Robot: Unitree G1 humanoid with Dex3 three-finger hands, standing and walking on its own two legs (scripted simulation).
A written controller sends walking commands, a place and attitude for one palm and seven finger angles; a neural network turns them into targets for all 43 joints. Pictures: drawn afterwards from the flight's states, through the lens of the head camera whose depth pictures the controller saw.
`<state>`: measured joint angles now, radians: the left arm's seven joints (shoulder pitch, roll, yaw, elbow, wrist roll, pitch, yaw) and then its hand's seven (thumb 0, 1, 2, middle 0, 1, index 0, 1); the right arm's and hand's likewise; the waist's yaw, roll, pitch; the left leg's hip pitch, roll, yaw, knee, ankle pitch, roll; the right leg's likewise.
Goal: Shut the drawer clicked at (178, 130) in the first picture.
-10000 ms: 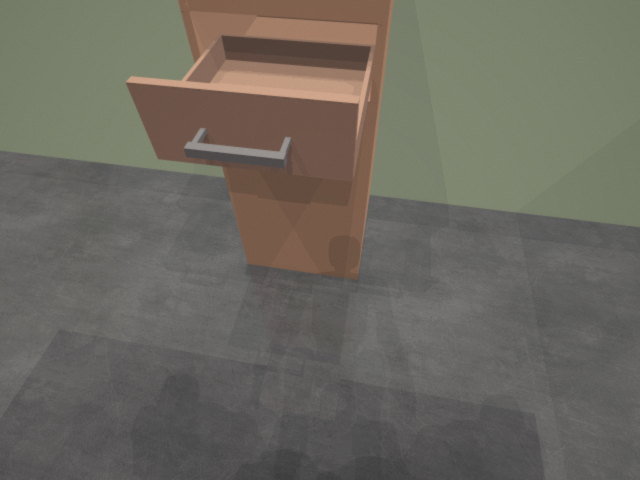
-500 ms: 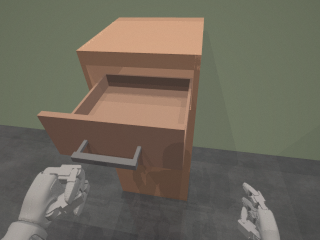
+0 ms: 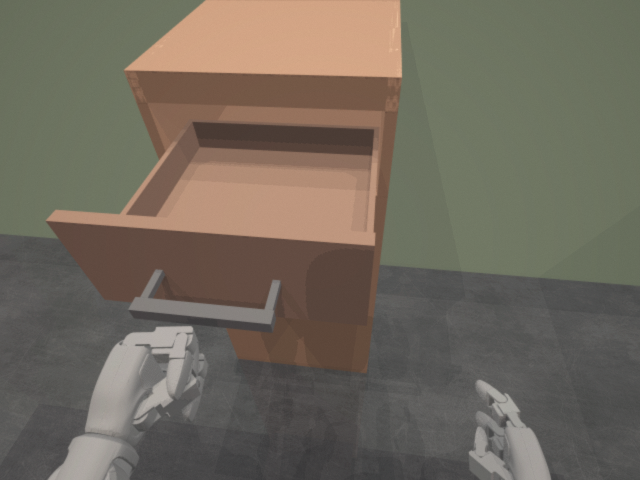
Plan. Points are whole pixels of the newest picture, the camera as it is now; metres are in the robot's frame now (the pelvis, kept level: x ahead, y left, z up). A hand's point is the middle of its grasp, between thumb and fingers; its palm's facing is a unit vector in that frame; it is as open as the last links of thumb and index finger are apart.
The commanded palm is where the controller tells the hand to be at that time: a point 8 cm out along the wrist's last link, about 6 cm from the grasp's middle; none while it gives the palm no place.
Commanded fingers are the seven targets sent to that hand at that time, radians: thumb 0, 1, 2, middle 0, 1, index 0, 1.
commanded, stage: bring the fist close to the handle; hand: left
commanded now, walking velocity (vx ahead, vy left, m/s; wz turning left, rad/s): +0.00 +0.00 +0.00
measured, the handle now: (208, 299) +0.31 +0.16 +0.09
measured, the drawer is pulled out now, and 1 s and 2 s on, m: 0.29 0.28 0.15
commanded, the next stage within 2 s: push the drawer shut in 0.64 s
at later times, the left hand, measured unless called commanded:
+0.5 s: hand (207, 374) +0.21 +0.14 +0.09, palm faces -0.06 -1.00 -0.07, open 3.3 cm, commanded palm +0.18 +0.20 +0.09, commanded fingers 0.00 0.90 0.90 -1.40 -1.60 -1.40 -1.60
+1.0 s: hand (212, 359) +0.23 +0.14 +0.09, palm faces -0.08 -0.99 -0.06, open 3.2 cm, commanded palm +0.22 +0.19 +0.09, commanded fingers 0.00 0.90 0.90 -1.40 -1.60 -1.40 -1.60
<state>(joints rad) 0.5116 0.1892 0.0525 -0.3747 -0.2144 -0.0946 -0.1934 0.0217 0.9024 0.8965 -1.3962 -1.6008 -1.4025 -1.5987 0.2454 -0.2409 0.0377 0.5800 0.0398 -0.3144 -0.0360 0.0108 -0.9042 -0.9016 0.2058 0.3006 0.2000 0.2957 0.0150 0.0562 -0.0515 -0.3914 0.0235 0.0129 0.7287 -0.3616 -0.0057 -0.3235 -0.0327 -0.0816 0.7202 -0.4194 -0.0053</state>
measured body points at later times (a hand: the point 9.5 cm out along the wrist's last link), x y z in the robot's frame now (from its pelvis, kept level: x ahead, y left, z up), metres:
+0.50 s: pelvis +0.00 -0.01 -0.01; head +0.01 -0.03 +0.44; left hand +0.21 +0.19 +0.10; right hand +0.17 -0.24 -0.08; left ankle +0.01 +0.12 -0.72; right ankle -0.02 -0.11 -0.72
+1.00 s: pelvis +0.00 +0.00 -0.01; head +0.01 -0.02 +0.44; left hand +0.23 +0.19 +0.09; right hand +0.18 -0.23 -0.08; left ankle +0.01 +0.12 -0.72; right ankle -0.02 -0.11 -0.72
